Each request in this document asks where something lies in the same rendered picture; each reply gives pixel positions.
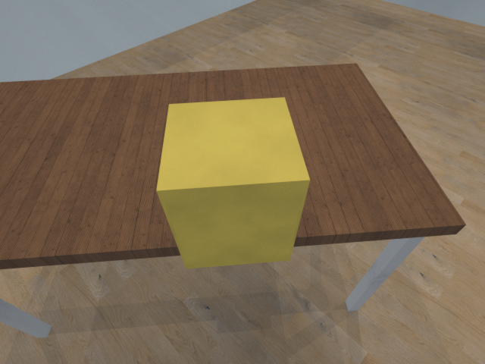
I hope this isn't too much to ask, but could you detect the table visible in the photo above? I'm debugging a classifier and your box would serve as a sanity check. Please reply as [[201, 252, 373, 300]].
[[0, 63, 466, 338]]

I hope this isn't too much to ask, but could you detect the carton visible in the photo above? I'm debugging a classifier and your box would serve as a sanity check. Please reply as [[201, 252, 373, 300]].
[[156, 97, 310, 269]]

